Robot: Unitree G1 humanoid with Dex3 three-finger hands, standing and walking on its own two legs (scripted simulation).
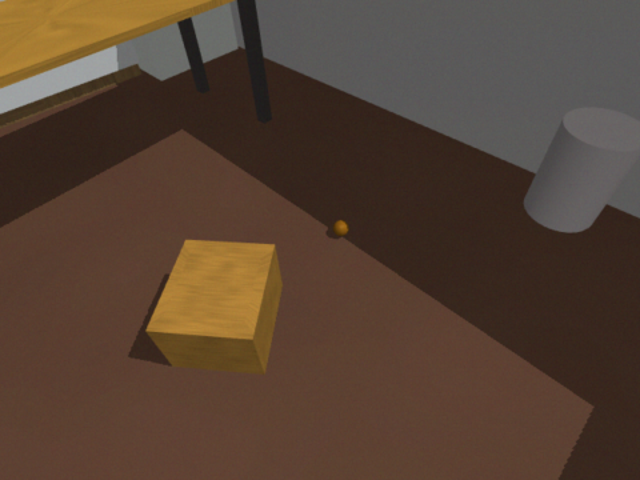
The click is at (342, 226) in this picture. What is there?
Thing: free ball
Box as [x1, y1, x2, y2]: [333, 220, 348, 235]
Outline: 336,221 333,225 334,232 338,235 345,234 348,230 347,223 343,220
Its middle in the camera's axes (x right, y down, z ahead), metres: +0.10 -0.03 +1.66
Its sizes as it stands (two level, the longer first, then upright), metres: 0.069 0.069 0.069
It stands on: the floor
